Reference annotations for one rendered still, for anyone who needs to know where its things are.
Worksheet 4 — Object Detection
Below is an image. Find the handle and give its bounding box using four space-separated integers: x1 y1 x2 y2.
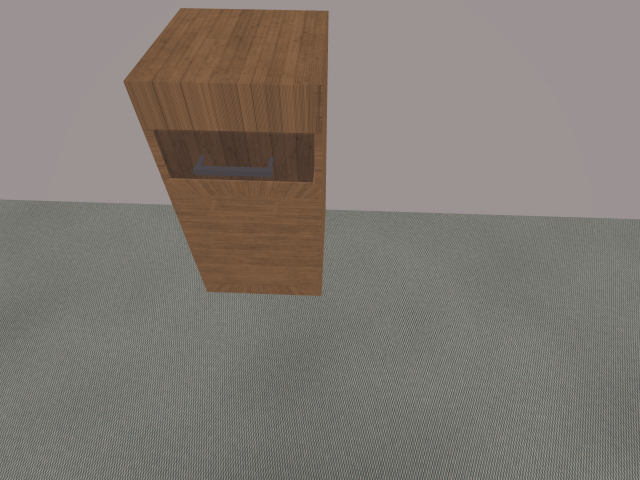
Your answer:
193 155 274 177
207 211 278 221

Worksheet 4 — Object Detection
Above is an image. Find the cabinet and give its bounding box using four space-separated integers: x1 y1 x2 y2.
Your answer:
123 8 329 296

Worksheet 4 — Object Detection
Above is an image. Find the drawer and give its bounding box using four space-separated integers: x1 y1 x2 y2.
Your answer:
153 129 315 182

